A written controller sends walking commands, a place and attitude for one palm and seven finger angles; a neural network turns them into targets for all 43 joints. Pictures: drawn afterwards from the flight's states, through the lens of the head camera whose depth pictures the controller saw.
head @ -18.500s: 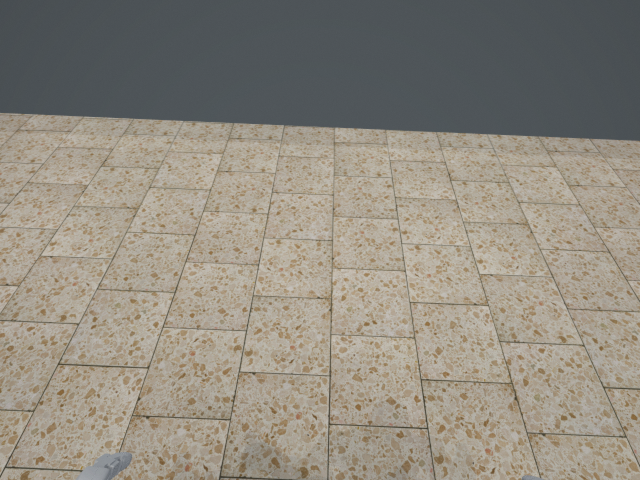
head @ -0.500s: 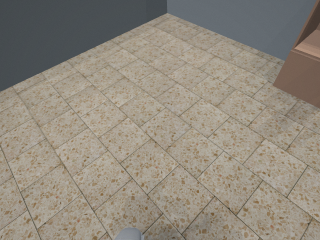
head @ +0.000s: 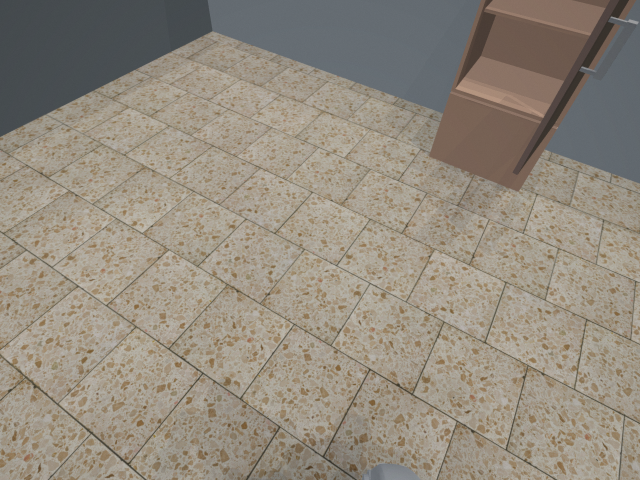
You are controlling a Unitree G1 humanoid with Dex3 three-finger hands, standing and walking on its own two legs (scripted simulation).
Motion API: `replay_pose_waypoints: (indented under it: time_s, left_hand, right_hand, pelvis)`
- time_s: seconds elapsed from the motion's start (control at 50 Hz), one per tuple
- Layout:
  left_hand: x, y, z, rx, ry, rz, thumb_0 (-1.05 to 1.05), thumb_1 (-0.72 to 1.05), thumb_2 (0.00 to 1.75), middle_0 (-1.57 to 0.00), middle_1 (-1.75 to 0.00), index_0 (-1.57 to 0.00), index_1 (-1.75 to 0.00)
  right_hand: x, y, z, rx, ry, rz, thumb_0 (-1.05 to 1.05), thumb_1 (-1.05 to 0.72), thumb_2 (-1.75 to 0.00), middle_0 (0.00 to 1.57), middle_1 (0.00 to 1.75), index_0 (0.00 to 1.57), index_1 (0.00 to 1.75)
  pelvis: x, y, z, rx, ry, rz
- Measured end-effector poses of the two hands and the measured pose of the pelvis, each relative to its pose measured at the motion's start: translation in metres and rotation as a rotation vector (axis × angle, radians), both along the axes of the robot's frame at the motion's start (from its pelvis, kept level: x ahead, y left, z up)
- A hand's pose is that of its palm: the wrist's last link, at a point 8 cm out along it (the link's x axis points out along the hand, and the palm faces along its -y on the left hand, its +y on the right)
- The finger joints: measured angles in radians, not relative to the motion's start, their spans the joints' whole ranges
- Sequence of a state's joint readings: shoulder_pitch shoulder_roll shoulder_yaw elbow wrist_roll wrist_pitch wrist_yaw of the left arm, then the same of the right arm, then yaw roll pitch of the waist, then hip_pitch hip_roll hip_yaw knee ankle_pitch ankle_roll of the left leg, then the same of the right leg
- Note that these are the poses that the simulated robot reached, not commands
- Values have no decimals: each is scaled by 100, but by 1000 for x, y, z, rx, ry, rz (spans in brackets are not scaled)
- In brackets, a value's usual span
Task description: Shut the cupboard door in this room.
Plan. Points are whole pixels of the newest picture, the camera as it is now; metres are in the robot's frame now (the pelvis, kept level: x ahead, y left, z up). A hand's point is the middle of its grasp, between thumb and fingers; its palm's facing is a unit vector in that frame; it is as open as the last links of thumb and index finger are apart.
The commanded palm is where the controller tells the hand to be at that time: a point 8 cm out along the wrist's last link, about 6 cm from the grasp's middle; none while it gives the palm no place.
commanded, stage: turn or walk to find it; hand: left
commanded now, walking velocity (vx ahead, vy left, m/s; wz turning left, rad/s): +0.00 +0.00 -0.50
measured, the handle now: (606, 48) +1.16 -0.65 +0.04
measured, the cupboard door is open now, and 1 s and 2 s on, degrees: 83 83 83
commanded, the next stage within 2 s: stand and wait in 0.30 s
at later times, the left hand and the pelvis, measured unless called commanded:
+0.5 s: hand out of the picture +0.12 +0.10 -0.15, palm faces -0.20 -0.95 -0.25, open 7.3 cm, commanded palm none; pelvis +0.04 -0.08 +0.00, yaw -13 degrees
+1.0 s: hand (258, 460) +0.17 +0.10 -0.18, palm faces -0.22 -0.95 -0.21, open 7.3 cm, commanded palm none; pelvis +0.10 -0.07 +0.00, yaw -15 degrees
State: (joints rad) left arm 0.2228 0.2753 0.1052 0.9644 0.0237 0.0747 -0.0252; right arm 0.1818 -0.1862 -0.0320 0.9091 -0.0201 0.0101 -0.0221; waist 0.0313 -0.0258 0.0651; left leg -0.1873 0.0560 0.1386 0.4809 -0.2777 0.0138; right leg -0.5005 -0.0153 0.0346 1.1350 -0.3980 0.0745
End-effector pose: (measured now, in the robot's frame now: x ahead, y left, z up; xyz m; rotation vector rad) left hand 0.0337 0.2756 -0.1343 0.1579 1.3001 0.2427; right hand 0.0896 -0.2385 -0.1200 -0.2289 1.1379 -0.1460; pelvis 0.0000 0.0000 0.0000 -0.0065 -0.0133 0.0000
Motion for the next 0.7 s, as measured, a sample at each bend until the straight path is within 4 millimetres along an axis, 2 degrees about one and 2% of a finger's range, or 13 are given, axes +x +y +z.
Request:
replay_pose_waypoints:
  time_s: [0.1, 0.2, 0.24, 0.28, 0.38, 0.48, 0.6, 0.7]
  left_hand:
    - [44, -22, 5, 15, -33, -118, 1, 91, 90, -20, -30, -20, -30]
    - [93, -67, 8, 27, -112, -255, 1, 91, 90, -20, -30, -20, -30]
    - [103, -85, 10, 27, -149, -282, 1, 91, 90, -20, -30, -20, -30]
    - [105, -100, 16, 21, -167, -281, 1, 91, 90, -20, -30, -20, -30]
    - [95, -122, 21, 4, -91, -296, 1, 91, 90, -20, -30, -20, -30]
    - [89, -129, 16, -3, -11, -299, 1, 92, 90, -21, -30, -21, -30]
    - [93, -129, 1, -27, 48, -278, 1, 91, 90, -21, -30, -21, -30]
    - [103, -120, -21, -57, 90, -250, 1, 91, 90, -20, -30, -21, -30]
  right_hand:
    - [-53, -22, -15, 25, 74, -116, 1, -90, -90, 20, 30, 21, 30]
    - [-107, -54, -43, 57, 161, -228, 1, -90, -90, 20, 30, 21, 30]
    - [-123, -65, -49, 63, 211, -253, 1, -90, -90, 20, 30, 21, 30]
    - [-127, -74, -46, 69, 242, -263, 1, -91, -90, 20, 30, 20, 30]
    - [-103, -90, -29, 70, 176, -288, 1, -91, -90, 20, 30, 20, 30]
    - [-73, -95, -24, 68, 126, -304, 1, -91, -90, 20, 30, 20, 30]
    - [-36, -82, -27, 74, 128, -293, 1, -91, -90, 20, 30, 20, 30]
    - [0, -63, -29, 61, 108, -269, 1, -91, -90, 20, 30, 20, 30]
  pelvis:
    - [-3, -14, -3, 8, 5, -66]
    - [-1, -39, -17, 17, 15, -134]
    - [1, -48, -19, 6, 9, -139]
    - [6, -55, -13, 14, 3, -149]
    - [20, -69, 2, 42, -2, -196]
    - [36, -75, 5, 38, 1, -218]
    - [61, -72, -1, 14, 13, -230]
    - [86, -63, -11, -3, 20, -232]
